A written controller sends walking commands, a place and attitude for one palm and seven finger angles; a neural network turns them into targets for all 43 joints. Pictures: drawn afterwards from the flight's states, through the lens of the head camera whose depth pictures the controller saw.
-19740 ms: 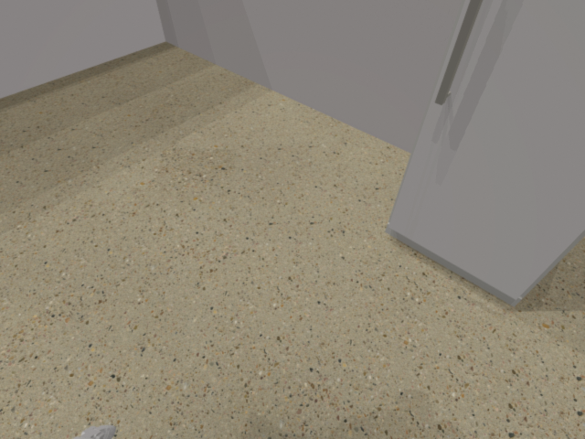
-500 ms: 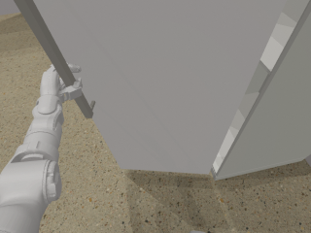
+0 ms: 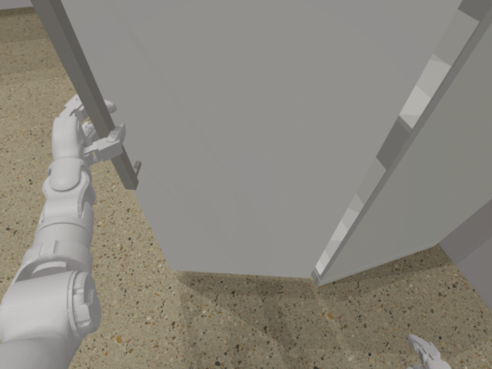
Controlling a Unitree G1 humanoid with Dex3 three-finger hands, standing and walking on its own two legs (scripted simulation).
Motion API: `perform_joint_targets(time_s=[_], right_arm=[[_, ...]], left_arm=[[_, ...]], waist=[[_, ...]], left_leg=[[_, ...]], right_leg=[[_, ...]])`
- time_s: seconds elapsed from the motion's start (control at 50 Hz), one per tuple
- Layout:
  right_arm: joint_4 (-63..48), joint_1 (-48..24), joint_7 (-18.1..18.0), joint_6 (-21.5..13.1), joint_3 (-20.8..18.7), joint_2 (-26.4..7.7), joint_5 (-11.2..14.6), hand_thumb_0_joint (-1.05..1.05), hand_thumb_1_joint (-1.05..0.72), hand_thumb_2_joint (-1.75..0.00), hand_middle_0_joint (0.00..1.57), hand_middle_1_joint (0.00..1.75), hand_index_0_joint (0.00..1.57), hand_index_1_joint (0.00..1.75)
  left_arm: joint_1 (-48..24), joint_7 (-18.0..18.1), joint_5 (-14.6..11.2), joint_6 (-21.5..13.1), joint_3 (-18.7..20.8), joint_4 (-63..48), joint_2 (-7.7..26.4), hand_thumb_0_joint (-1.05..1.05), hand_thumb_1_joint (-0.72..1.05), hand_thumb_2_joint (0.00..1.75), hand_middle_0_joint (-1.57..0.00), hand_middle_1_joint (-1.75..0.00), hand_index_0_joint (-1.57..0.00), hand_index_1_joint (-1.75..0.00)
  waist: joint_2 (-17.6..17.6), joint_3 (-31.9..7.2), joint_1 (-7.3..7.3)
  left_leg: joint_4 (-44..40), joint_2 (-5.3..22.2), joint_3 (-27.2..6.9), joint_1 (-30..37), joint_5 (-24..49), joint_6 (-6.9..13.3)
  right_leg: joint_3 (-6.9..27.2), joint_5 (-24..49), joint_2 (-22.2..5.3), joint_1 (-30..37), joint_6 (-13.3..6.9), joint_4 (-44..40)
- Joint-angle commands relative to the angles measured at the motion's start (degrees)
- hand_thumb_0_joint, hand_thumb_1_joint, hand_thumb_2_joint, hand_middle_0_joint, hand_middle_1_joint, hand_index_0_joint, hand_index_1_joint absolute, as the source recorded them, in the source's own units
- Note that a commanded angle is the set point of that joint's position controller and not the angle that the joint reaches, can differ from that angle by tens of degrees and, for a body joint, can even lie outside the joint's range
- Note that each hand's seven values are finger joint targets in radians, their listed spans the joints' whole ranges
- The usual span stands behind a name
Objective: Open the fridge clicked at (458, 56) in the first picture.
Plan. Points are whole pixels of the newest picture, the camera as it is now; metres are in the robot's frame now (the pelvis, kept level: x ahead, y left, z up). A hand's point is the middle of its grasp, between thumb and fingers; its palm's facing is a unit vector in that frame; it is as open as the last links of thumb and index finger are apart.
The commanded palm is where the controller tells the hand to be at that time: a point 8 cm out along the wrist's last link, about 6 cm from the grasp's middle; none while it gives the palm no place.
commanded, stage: stop walking and hold the door back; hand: left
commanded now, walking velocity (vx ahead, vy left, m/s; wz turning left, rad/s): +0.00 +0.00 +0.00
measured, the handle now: (95, 85) +0.50 +0.21 +0.19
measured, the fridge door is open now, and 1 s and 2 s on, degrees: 69 71 71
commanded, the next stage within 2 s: loosen the grip on the handle in 0.32 s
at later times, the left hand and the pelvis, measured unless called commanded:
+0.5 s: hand (110, 149) +0.44 +0.20 +0.11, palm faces +0.05 -0.98 -0.19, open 6.0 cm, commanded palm +0.40 +0.25 +0.11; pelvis -0.02 +0.03 +0.00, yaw -4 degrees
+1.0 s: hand (110, 161) +0.43 +0.21 +0.09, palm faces +0.11 -0.97 -0.22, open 14.1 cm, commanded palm +0.40 +0.26 +0.10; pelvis -0.05 +0.03 -0.02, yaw -6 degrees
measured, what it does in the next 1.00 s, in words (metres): shifts its weight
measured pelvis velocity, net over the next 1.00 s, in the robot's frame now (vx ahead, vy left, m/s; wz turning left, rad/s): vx -0.05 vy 0.03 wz -0.11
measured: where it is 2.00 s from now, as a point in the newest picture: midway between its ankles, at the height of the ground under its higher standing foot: outside the picture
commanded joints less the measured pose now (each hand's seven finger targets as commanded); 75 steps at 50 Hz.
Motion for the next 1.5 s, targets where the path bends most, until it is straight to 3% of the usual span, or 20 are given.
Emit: perform_joint_targets(time_s=[0.0, 0.16, 0.22, 0.24, 0.28, 0.32, 0.38, 0.4, 0.42, 0.44, 0.46, 0.48, 0.54, 0.64, 0.7, 0.78, 0.8, 1.12, 1.22, 1.48], right_arm=[[-7.9, 0.16, 1.64, -2.15, -1.93, -5.18, -1.11, 0.0, -0.9, -0.9, 0.2, 0.3, 0.2, 0.3], [-7.18, -0.4, 0.88, -2.51, 0.14, -3.7, -1.15, 0.0, -0.9, -0.9, 0.2, 0.3, 0.2, 0.3], [-6.75, 0.4, -0.02, -2.06, 0.45, -2.99, -0.35, 0.0, -0.9, -0.9, 0.2, 0.3, 0.2, 0.3], [-6.54, 0.19, -0.27, -1.65, 0.1, -3.17, 0.09, 0.0, -0.9, -0.9, 0.2, 0.3, 0.2, 0.3], [-5.83, -0.96, -0.74, -0.9, 0.75, -2.74, 0.1, 0.0, -0.9, -0.9, 0.2, 0.3, 0.2, 0.3], [-5.15, -0.99, -1.29, -0.46, 1.09, -2.92, -0.04, 0.0, -0.9, -0.9, 0.2, 0.3, 0.2, 0.3], [-5.38, -1.34, -1.98, 0.14, 0.84, -3.66, -0.02, 0.0, -0.9, -0.9, 0.2, 0.3, 0.2, 0.3], [-6.86, -0.6, 0.89, -2.31, -3.26, -2.69, -0.31, 0.0, -0.9, -0.9, 0.2, 0.3, 0.2, 0.3], [-3.88, 2.21, 1.99, -5.49, -1.6, -5.5, -2.76, 0.0, -0.9, -0.9, 0.2, 0.3, 0.2, 0.3], [-4.37, 7.94, 2.95, -6.15, -3.72, -5.7, -1.08, 0.0, -0.9, -0.9, 0.2, 0.3, 0.2, 0.3], [-1.58, 7.93, 3.81, -5.64, -3.28, -5.13, -1.9, 0.0, -0.9, -0.9, 0.2, 0.3, 0.2, 0.3], [-2.86, 6.38, 5.0, -4.94, -2.84, -4.71, -2.68, 0.0, -0.9, -0.9, 0.2, 0.3, 0.2, 0.3], [-4.98, 5.47, 6.22, -3.31, -3.13, -5.69, -2.55, 0.0, -0.9, -0.9, 0.2, 0.3, 0.2, 0.3], [-7.08, 5.07, 5.4, -1.9, -2.24, -6.79, -1.13, 0.0, -0.9, -0.9, 0.2, 0.3, 0.2, 0.3], [-6.82, 5.82, 4.59, -2.38, -1.64, -7.17, -0.95, 0.0, -0.9, -0.9, 0.2, 0.3, 0.2, 0.3], [-5.73, 7.45, 3.82, -3.88, -1.83, -6.67, -1.65, 0.0, -0.9, -0.9, 0.2, 0.3, 0.2, 0.3], [-5.02, 8.1, 3.63, -3.72, -1.81, -7.27, -1.86, 0.0, -0.9, -0.9, 0.2, 0.3, 0.2, 0.3], [-4.81, 11.3, 2.59, -1.74, -1.39, -6.22, -1.44, 0.0, -0.9, -0.9, 0.2, 0.3, 0.2, 0.3], [-6.65, 10.41, 2.49, -0.33, -1.4, -5.5, -0.93, 0.0, -0.9, -0.9, 0.2, 0.3, 0.2, 0.3], [-6.38, 10.19, 1.23, 0.26, -1.79, -5.77, -0.22, 0.0, -0.9, -0.9, 0.2, 0.3, 0.2, 0.3]], left_arm=[[-7.77, 2.65, -0.36, -6.19, 1.42, -28.47, 18.27, 0.0, 0.9, 0.9, -0.45, -1.4, -0.45, -1.4], [-5.3, 3.87, -0.76, -4.55, 0.6, -34.53, 18.18, 0.0, 0.9, 0.9, -0.45, -1.4, -0.45, -1.4], [-7.25, 4.68, -0.84, -3.67, 2.07, -29.28, 20.43, 0.0, 0.9, 0.9, -0.45, -1.4, -0.45, -1.4], [-6.31, 4.61, -1.73, -2.86, 1.04, -27.75, 19.3, 0.0, 0.9, 0.9, -0.45, -1.4, -0.45, -1.4], [-8.95, 4.82, -1.54, -2.39, 1.98, -23.84, 20.36, 0.0, 0.9, 0.9, -0.45, -1.4, -0.45, -1.4], [-8.05, 4.78, -1.37, -2.06, 2.74, -20.11, 20.8, 0.0, 0.9, 0.9, -0.45, -1.4, -0.45, -1.4], [-6.78, 4.62, -1.61, -2.78, 1.84, -21.2, 19.72, 0.0, 0.9, 0.9, -0.45, -1.4, -0.45, -1.4], [-45.92, 2.44, 5.03, -3.42, 7.72, -29.44, 34.38, 0.0, 0.9, 0.9, -0.45, -1.4, -0.45, -1.4], [-35.68, -0.74, 6.08, 0.44, -1.74, -9.23, 19.08, 0.0, 0.78, 0.84, -0.45, -1.4, -0.45, -1.4], [-26.24, -1.82, 3.19, 0.69, -2.17, -14.22, 14.47, 0.0, 0.66, 0.78, -0.45, -1.4, -0.45, -1.4], [-18.08, -2.35, 3.04, -0.63, 0.5, -12.15, 13.62, 0.0, 0.54, 0.73, -0.45, -1.4, -0.45, -1.4], [-17.34, -2.1, 1.91, -2.49, -2.66, -16.99, 10.55, 0.0, 0.42, 0.67, -0.45, -1.4, -0.45, -1.4], [-17.85, 0.37, 3.32, -6.45, -5.09, -14.77, 8.54, 0.0, 0.05, 0.49, -0.45, -1.4, -0.45, -1.4], [-24.17, 2.51, 4.61, -7.04, -4.3, -10.41, 13.74, 0.0, -0.55, 0.2, -0.42, -1.37, -0.42, -1.37], [-28.89, 3.02, 4.44, -6.96, -5.12, -8.78, 15.1, 0.0, -0.55, 0.2, -0.38, -1.32, -0.38, -1.32], [-33.99, 2.97, 3.08, -10.65, -5.93, -14.72, 14.71, 0.0, -0.55, 0.2, -0.33, -1.25, -0.33, -1.25], [-26.43, 2.71, 3.15, -10.61, -0.91, -8.44, 19.53, 0.0, -0.55, 0.2, -0.32, -1.23, -0.32, -1.23], [-21.23, -0.58, 0.35, -9.89, 1.43, -12.22, 22.0, 0.0, -0.55, 0.2, -0.25, -1.15, -0.25, -1.15], [-13.71, -2.98, -0.88, -9.02, 3.58, -16.25, 23.42, 0.0, -0.55, 0.2, -0.25, -1.15, -0.25, -1.15], [-11.0, -10.97, -4.21, -8.85, 4.53, -19.46, 25.08, 0.0, -0.55, 0.2, -0.25, -1.15, -0.25, -1.15]], waist=[[21.05, -23.73, 6.59], [12.77, -22.35, 6.24], [0.47, -24.52, 5.26], [-7.31, -24.36, 5.4], [-10.45, -21.98, 6.24], [-9.97, -20.32, 6.53], [-2.52, -20.88, 6.59], [-8.22, -19.4, 7.71], [-7.03, -35.36, 0.23], [1.81, -38.97, 3.45], [13.43, -33.67, 4.99], [15.72, -27.95, 5.0], [3.16, -20.67, 2.26], [4.38, -19.11, 1.64], [2.94, -20.4, 0.46], [8.08, -29.61, 0.39], [4.39, -26.55, 2.11], [1.34, -27.24, 2.13], [4.09, -29.75, 4.41], [6.59, -30.13, 3.34]], left_leg=[[-7.56, 16.94, -17.31, 22.22, 52.48, 7.44], [1.03, 11.78, -7.64, 12.59, 33.31, 4.85], [4.06, 5.83, -2.28, 2.27, 18.07, -0.05], [6.05, 3.74, -1.34, -0.17, 11.12, -1.12], [8.46, 1.78, -2.52, -5.6, -5.46, -0.96], [5.67, 1.15, -3.21, -5.46, -5.46, -0.62], [-3.48, 4.39, -5.31, 4.15, 17.14, 0.6], [1.95, 1.81, 0.86, 1.95, 14.77, 1.46], [-3.75, -2.46, -1.58, 7.94, 29.75, 3.0], [-1.38, -0.26, -4.03, 17.1, 42.1, -0.24], [1.47, 1.27, -5.75, 22.27, 46.19, -2.94], [1.3, 1.69, -6.49, 21.12, 39.69, -3.56], [1.43, 0.61, -5.5, 7.6, 15.91, 0.27], [-1.54, -0.19, -7.37, -0.55, -12.37, 1.07], [-1.26, -0.71, -7.21, -3.03, -18.99, 1.48], [0.8, -0.45, -8.19, 1.65, -17.71, 1.14], [1.01, -0.48, -8.28, -2.17, -18.39, 1.17], [7.47, -1.31, -3.85, -6.52, 3.7, 2.55], [7.97, -1.8, -2.72, -5.59, 9.58, 2.55], [9.54, -1.77, -3.51, -1.77, 14.32, 2.68]], right_leg=[[-3.83, -13.2, 3.07, -11.51, -1.94, 17.03], [-5.24, 4.48, 2.08, 4.45, -2.6, -7.22], [1.77, 33.28, -6.19, 14.1, -5.25, -4.61], [4.89, 38.0, -8.38, 15.34, -6.55, -3.82], [6.36, 40.14, -11.72, 15.8, -8.34, -5.1], [4.34, 35.63, -11.28, 14.5, -8.27, -5.64], [-1.58, 25.15, -5.64, 9.39, -4.3, -3.12], [3.21, 28.18, -3.36, 9.2, -2.81, -7.45], [-6.1, 37.36, 3.51, 0.87, -5.26, 3.99], [-8.25, 26.64, 3.7, -4.24, -5.14, 3.68], [-7.24, 13.93, 3.99, -13.89, -4.51, 1.15], [-6.56, 7.87, 3.96, -16.85, -4.55, -0.3], [-7.18, 6.83, 4.01, -15.85, -5.23, -0.74], [-6.16, -4.44, 3.65, -20.19, -5.28, 1.57], [-5.23, -8.1, 3.71, -21.3, -4.8, 1.17], [-4.49, -7.98, 4.26, -22.13, -4.97, 2.95], [-4.7, -8.56, 4.31, -21.48, -5.2, 3.07], [-3.32, 6.15, 4.32, -14.19, -4.02, 3.41], [-2.93, 12.85, 4.29, -9.93, -4.18, 3.97], [-3.26, 16.43, 4.77, -12.02, -4.17, 4.33]])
